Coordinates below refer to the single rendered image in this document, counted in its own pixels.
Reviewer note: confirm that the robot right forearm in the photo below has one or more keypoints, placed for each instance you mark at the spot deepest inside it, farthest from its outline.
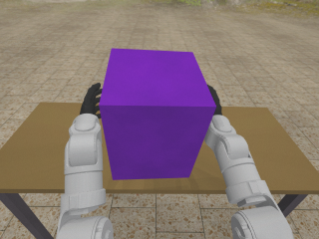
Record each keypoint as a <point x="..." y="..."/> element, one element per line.
<point x="244" y="186"/>

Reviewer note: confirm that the robot left forearm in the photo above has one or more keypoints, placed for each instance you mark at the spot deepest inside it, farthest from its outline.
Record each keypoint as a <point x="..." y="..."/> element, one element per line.
<point x="83" y="166"/>

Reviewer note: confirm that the right robot hand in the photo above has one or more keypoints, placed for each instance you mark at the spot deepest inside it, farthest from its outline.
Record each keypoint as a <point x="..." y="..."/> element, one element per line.
<point x="216" y="100"/>

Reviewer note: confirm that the table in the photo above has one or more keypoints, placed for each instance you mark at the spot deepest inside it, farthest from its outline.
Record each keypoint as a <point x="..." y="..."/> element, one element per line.
<point x="33" y="161"/>

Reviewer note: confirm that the robot right upper arm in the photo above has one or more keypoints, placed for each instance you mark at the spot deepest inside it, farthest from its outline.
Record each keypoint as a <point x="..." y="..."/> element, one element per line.
<point x="264" y="222"/>

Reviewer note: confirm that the left robot hand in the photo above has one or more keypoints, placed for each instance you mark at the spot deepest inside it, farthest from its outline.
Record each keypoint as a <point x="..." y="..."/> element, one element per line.
<point x="90" y="101"/>

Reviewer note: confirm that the robot left upper arm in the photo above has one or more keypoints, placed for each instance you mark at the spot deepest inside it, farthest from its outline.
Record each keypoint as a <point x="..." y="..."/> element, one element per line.
<point x="93" y="227"/>

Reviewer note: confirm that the carton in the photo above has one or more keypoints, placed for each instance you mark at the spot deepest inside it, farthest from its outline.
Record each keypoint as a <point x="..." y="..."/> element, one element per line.
<point x="155" y="109"/>

